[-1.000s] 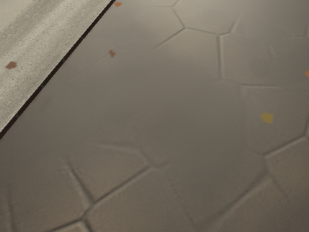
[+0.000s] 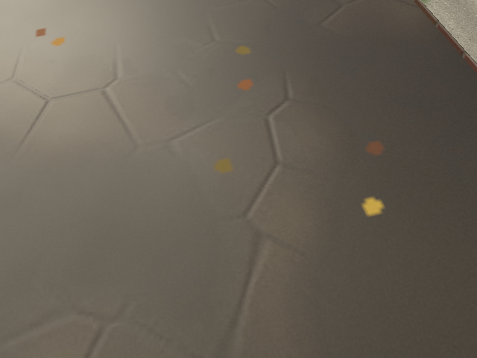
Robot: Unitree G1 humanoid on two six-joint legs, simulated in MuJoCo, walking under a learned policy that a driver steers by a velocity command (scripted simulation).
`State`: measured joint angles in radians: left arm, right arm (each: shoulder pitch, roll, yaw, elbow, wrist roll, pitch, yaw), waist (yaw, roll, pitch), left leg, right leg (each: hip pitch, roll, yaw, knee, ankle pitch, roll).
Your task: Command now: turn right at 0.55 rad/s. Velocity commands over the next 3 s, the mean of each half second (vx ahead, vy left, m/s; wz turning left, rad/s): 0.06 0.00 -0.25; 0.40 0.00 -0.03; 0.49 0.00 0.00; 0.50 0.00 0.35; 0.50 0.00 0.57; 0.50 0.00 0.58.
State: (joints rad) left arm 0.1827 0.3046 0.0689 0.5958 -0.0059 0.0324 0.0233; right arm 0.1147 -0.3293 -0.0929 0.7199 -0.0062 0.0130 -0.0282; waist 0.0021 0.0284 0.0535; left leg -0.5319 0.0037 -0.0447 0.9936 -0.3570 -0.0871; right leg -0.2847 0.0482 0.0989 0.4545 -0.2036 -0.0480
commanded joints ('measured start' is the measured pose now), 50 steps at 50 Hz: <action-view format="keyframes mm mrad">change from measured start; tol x32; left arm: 1 -35 177 51 -70 0 -9 10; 50 101 62 3 79 -1 -101 -25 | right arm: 1 -23 -55 -7 -71 3 -16 4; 50 162 -74 25 -55 5 -121 52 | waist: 1 6 -172 -145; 12 55 223 -130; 27 66 -264 96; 39 -53 -137 -61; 42 -106 313 -284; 50 6 44 -12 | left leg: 1 1 -5 -22 -132 19 -5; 7 168 -9 -1 -339 -3 28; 11 464 246 -224 -626 555 168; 21 238 145 -188 -683 -260 210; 31 -318 65 0 -90 -126 155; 40 570 9 63 -457 197 167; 42 808 382 -745 -770 -221 375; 50 405 196 -193 -867 226 321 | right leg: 1 148 -225 244 -87 253 -182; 14 -60 -22 37 272 -277 91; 26 123 -237 334 -208 -550 -163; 38 60 -235 114 -193 77 -103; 43 -507 -60 31 806 -313 49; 50 -415 -178 -37 618 46 53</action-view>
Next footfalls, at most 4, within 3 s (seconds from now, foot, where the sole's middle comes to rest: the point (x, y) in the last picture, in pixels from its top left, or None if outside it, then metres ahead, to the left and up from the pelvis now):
0.20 left None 0.06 0.14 -0.78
0.80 left None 0.25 0.14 -0.78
1.32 right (309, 313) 0.56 -0.12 -0.78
1.88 left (229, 222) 0.87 0.11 -0.78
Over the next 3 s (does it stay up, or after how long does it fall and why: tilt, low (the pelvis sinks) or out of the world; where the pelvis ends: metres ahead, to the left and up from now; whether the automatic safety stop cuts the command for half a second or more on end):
stays up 1.26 0.22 -0.02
